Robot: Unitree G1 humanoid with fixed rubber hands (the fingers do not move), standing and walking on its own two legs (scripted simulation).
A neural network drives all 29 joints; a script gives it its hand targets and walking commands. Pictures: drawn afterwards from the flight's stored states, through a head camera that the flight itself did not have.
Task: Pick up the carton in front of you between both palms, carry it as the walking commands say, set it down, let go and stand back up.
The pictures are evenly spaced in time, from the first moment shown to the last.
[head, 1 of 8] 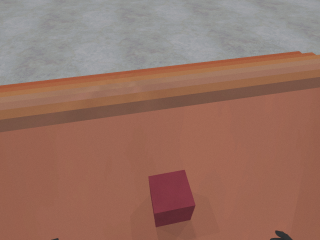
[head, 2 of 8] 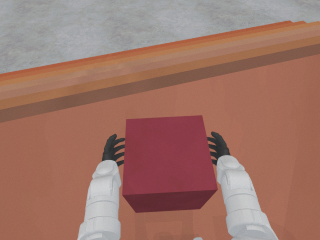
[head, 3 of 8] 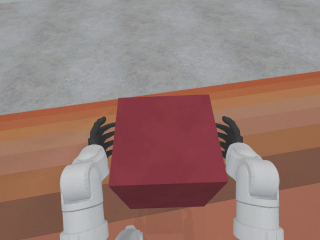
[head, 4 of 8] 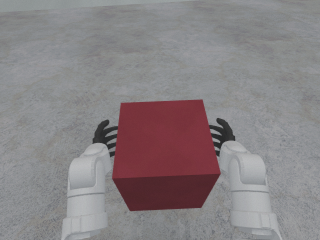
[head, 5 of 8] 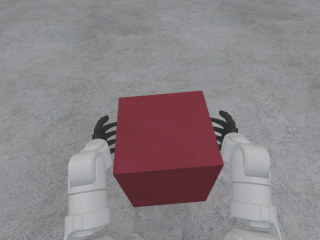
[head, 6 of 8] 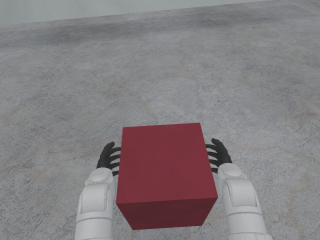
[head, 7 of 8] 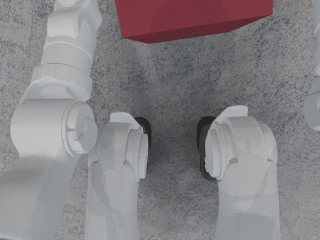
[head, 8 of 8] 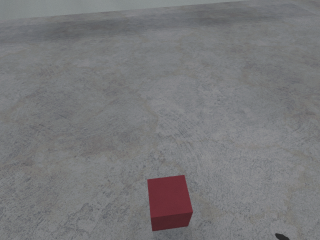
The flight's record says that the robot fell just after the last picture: no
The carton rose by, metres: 0.69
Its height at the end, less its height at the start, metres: -1.07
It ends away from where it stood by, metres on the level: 5.84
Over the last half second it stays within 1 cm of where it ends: yes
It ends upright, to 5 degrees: yes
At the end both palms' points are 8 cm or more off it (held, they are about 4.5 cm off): yes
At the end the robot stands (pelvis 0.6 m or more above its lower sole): yes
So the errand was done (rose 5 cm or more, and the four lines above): yes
